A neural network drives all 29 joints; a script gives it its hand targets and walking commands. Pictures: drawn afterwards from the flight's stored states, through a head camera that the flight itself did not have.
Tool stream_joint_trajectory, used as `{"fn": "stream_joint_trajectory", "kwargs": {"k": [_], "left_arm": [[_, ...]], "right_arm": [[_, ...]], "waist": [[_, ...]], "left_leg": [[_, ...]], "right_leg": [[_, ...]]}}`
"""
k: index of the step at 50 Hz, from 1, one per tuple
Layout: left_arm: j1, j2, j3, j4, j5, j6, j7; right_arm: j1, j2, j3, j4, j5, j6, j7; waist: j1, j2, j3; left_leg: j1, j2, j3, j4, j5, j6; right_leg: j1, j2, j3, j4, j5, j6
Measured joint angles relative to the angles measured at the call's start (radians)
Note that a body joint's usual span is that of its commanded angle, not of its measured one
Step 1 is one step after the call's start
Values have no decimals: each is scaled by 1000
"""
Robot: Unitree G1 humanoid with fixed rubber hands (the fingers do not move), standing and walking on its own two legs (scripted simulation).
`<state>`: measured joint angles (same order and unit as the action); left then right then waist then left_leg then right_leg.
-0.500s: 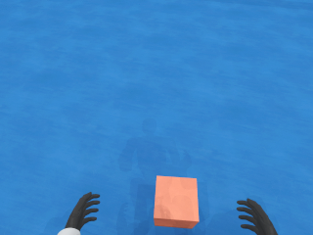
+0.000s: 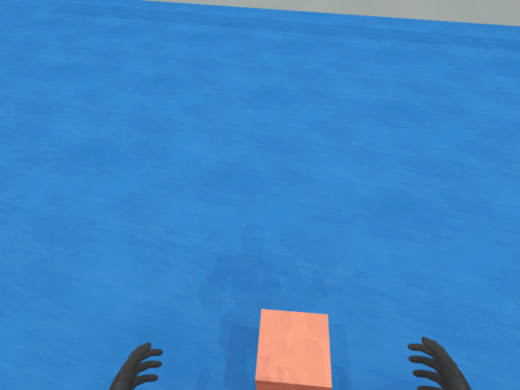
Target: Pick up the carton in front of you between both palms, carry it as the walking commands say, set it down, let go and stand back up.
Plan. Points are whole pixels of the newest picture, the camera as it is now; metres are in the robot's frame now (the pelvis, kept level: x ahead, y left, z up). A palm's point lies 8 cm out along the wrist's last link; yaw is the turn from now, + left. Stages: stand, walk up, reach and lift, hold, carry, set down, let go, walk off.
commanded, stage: stand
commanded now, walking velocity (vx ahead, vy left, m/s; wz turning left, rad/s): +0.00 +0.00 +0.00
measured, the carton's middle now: (291, 357) +0.36 -0.05 -0.65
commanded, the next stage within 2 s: none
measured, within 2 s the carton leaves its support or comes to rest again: neither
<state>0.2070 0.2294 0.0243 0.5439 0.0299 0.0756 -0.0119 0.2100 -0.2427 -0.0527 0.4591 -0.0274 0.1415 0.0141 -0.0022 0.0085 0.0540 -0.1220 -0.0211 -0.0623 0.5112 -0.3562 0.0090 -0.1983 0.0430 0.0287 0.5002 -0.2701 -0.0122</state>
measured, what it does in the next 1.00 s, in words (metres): stands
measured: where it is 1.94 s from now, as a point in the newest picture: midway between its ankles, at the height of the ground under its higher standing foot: outside the picture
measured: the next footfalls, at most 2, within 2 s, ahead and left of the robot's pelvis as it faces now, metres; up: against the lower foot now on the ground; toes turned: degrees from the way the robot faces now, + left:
none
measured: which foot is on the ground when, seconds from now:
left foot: down 0.00-1.00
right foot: down 0.00-1.00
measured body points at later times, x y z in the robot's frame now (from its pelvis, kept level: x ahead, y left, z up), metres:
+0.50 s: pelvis +0.02 +0.00 +0.00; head +0.01 +0.00 +0.45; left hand +0.15 +0.30 -0.09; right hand +0.15 -0.29 -0.10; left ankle -0.05 +0.11 -0.74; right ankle +0.00 -0.11 -0.74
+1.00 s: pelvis +0.00 +0.00 +0.01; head +0.00 +0.00 +0.46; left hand +0.11 +0.31 -0.10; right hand +0.12 -0.30 -0.10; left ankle -0.05 +0.12 -0.74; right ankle +0.00 -0.11 -0.74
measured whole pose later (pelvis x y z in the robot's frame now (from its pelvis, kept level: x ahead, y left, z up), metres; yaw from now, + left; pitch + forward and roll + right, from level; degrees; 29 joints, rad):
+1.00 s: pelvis +0.00 +0.00 +0.01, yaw +0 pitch -2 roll +0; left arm 0.14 0.36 0.02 0.96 0.03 -0.01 0.02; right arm 0.20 -0.37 -0.02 0.88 -0.02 -0.02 -0.02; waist 0.01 0.01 0.01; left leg -0.07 -0.03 -0.05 0.40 -0.30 0.01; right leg -0.16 0.02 0.02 0.42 -0.23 -0.01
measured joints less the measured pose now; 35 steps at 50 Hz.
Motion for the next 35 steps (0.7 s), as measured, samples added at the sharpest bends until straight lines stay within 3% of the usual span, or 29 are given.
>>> {"fn": "stream_joint_trajectory", "kwargs": {"k": [9, 35], "left_arm": [[-20, 82, 27, 162, 13, -47, 22], [-64, 107, 10, 339, 5, -77, 36]], "right_arm": [[10, -77, -14, 166, -8, -103, -27], [-8, -106, 25, 344, -6, -149, -44]], "waist": [[9, 3, -50], [12, 5, -62]], "left_leg": [[-38, -8, -6, 16, -16, 3], [39, -7, 2, -76, 29, 5]], "right_leg": [[-41, -10, -11, 32, -29, 0], [31, -19, -12, -48, 8, 3]]}}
